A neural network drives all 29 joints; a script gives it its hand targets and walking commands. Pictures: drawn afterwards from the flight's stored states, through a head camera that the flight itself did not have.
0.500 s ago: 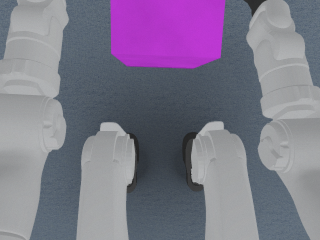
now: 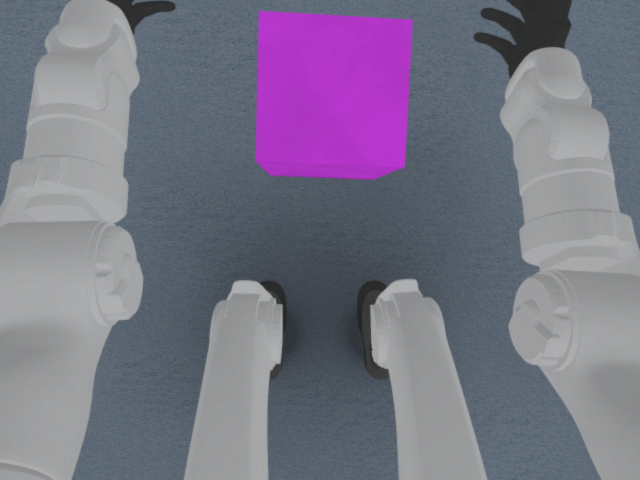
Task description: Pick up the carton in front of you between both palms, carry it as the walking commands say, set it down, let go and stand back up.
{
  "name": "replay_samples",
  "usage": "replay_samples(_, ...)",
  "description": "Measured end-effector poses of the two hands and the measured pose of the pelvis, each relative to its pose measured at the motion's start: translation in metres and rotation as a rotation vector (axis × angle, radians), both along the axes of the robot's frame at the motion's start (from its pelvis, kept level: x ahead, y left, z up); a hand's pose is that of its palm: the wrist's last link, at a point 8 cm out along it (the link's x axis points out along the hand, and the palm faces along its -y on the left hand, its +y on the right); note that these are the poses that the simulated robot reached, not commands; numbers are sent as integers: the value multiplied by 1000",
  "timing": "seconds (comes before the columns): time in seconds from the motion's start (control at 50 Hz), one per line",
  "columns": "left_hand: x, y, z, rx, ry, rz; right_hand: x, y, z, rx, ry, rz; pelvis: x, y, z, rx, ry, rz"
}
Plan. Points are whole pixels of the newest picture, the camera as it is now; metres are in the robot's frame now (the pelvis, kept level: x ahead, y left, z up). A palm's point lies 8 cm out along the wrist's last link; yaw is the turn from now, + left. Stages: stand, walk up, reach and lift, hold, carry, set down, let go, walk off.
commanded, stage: set down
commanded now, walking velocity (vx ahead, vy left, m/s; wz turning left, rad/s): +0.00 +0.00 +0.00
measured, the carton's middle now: (327, 112) +0.55 +0.00 -0.40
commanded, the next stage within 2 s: let go in 0.30 s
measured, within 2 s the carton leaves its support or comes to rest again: neither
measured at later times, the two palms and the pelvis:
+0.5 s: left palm out of the picture +0.54 +0.22 +0.03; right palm out of the picture +0.51 -0.18 +0.03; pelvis +0.03 +0.00 +0.14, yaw +2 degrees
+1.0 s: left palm out of the picture +0.36 +0.23 +0.13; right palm out of the picture +0.35 -0.23 +0.14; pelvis +0.09 -0.01 +0.23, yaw +2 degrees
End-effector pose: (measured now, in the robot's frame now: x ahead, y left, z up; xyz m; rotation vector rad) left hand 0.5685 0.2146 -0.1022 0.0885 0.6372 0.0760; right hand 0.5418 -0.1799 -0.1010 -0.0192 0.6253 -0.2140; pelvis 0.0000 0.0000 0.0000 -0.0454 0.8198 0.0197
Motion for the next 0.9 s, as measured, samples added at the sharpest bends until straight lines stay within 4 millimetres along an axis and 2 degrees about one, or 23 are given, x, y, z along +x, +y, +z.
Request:
replay_samples(0.26, 0, 2, 86, -7, 2, -8, -4, -2, 83, 3, -2, 7, 15, 1, 77, 7, 3, 6)
replay_samples(0.42, -10, 5, 119, 23, 24, -8, -11, -1, 116, -22, 19, 48, 24, 0, 117, 12, -13, 10)
replay_samples(0.5, -33, 8, 129, 65, 50, 7, -27, -4, 127, -59, 56, 110, 33, 0, 136, 18, -34, 13)
replay_samples(0.6, -76, 12, 144, 88, 86, 30, -61, -14, 145, -94, 112, 180, 48, -3, 160, 28, -91, 17)
replay_samples(0.76, -129, 13, 184, 78, 101, 24, -109, -35, 189, -97, 142, 207, 69, -8, 192, 38, -213, 20)
replay_samples(0.9, -172, 12, 215, 77, 110, 16, -154, -45, 222, -86, 149, 203, 85, -11, 213, 46, -335, 18)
